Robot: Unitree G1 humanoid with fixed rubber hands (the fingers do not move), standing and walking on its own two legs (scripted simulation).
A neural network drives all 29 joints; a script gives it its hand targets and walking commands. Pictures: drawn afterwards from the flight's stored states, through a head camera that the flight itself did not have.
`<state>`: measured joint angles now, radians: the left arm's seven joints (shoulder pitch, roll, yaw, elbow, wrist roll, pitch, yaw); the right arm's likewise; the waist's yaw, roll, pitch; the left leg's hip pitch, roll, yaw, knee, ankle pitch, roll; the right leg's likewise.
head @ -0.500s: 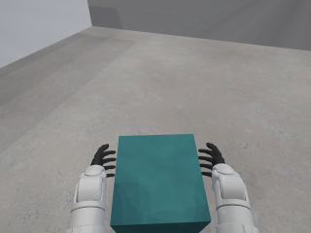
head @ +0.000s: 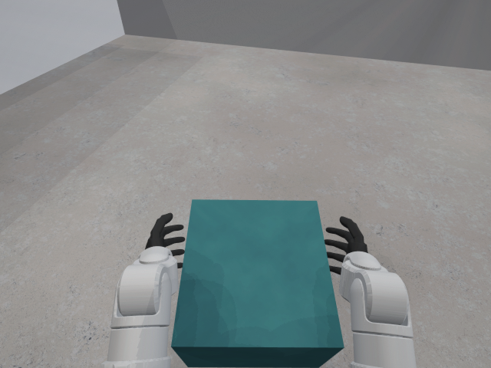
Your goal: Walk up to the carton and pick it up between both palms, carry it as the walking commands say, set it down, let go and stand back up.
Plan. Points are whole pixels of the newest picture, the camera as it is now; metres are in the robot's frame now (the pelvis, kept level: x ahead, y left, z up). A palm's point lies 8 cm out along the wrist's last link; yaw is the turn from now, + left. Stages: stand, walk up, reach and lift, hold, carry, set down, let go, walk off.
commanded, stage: carry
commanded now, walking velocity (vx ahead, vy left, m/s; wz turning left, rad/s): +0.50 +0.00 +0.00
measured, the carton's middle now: (254, 281) +0.30 -0.01 -0.01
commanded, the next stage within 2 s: none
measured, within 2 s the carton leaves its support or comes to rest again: neither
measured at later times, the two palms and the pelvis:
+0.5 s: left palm (193, 152) +0.56 +0.11 +0.09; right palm (326, 150) +0.57 -0.19 +0.09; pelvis +0.27 -0.04 +0.01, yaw -2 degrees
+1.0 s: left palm (212, 86) +0.93 +0.09 +0.09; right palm (310, 85) +0.90 -0.21 +0.10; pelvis +0.62 -0.04 +0.01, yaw -5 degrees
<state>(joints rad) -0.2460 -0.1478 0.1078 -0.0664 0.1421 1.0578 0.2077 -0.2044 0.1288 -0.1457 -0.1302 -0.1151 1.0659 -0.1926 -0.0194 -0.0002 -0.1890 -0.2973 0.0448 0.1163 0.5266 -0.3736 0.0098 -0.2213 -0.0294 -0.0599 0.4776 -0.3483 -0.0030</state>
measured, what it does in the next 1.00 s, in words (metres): walks ahead: right foot, then left foot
